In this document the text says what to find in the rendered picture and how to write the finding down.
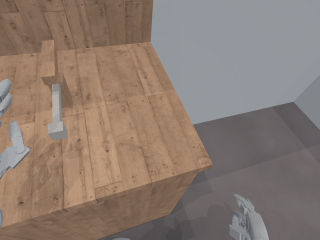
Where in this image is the right robot hand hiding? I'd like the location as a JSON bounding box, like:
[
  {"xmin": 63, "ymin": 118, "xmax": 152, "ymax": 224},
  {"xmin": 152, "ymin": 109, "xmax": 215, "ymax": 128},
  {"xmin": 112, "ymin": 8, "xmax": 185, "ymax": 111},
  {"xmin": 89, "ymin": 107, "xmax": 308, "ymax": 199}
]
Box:
[{"xmin": 229, "ymin": 194, "xmax": 269, "ymax": 240}]

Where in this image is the left robot hand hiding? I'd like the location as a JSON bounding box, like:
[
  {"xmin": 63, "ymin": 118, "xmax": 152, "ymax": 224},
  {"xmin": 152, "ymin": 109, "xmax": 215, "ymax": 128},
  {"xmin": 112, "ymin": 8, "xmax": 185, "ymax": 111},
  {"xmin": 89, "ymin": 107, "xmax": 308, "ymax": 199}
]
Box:
[{"xmin": 0, "ymin": 78, "xmax": 30, "ymax": 179}]

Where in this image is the counter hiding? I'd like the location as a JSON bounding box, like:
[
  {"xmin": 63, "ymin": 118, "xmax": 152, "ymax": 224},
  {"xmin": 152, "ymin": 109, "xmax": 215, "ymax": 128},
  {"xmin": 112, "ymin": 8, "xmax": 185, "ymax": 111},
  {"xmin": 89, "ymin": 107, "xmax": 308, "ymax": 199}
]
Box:
[{"xmin": 0, "ymin": 0, "xmax": 213, "ymax": 240}]

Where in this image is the tap lever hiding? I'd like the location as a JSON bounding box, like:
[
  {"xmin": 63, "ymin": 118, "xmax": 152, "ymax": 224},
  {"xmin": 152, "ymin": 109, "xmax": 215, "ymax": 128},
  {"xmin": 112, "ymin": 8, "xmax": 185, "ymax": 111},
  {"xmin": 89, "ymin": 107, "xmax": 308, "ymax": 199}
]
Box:
[{"xmin": 48, "ymin": 84, "xmax": 67, "ymax": 141}]

